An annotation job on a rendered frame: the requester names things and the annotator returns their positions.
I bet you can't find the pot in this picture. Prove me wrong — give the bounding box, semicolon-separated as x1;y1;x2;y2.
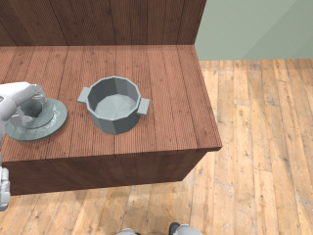
77;75;151;135

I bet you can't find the robot left hand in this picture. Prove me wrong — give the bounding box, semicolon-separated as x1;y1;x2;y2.
0;81;47;127

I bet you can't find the left robot upper arm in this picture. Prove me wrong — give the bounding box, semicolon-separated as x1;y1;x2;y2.
0;166;11;212

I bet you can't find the right robot shin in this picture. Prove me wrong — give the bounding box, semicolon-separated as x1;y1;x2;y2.
176;224;190;231

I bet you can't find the table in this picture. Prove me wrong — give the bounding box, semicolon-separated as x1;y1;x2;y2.
0;0;223;196

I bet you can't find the knob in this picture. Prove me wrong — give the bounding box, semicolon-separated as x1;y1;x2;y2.
20;98;43;118

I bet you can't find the lid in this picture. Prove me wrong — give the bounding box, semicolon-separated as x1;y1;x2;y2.
4;98;68;142

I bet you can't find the left robot forearm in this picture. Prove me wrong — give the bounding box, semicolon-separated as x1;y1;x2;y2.
0;93;17;166

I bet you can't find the left robot shin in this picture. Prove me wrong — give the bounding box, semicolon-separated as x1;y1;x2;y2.
122;228;135;234

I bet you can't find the robot shin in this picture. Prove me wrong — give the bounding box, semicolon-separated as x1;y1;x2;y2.
122;228;135;234
176;224;190;231

